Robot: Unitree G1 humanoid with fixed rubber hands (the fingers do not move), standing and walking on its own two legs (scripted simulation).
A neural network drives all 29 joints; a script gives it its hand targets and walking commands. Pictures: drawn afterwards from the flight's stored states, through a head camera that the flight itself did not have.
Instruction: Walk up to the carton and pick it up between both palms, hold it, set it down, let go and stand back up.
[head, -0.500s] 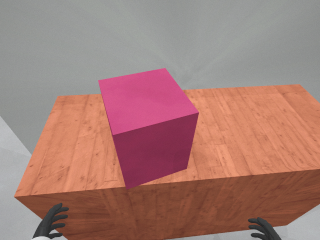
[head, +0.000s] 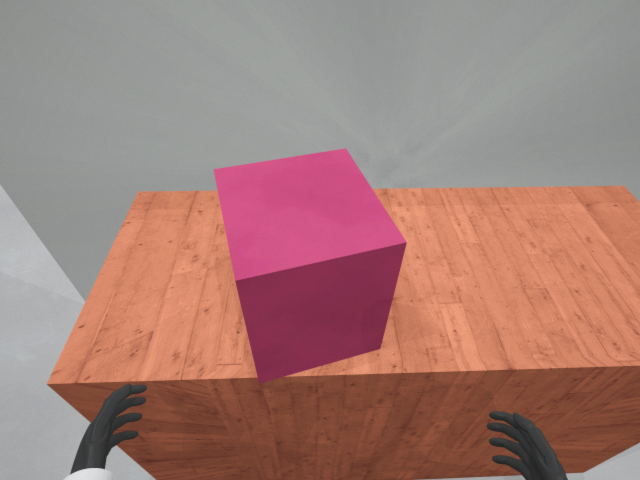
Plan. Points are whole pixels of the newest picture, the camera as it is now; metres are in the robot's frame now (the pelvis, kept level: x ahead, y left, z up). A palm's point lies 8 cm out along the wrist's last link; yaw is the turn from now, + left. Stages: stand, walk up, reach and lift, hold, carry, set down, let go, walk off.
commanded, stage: reach and lift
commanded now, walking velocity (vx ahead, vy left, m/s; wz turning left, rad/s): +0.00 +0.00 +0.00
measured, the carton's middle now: (302, 265) +0.43 +0.07 +0.03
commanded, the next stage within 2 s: none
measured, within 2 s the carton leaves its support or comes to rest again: neither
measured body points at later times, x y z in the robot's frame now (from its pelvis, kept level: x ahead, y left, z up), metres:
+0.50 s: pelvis +0.00 +0.00 +0.00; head -0.01 +0.01 +0.45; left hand +0.20 +0.21 +0.02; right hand +0.22 -0.26 -0.01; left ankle +0.02 +0.16 -0.74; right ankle +0.02 -0.08 -0.74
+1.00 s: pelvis +0.01 +0.01 +0.00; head +0.01 +0.01 +0.45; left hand +0.24 +0.21 +0.05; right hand +0.29 -0.23 +0.02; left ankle +0.02 +0.16 -0.74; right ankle +0.02 -0.08 -0.74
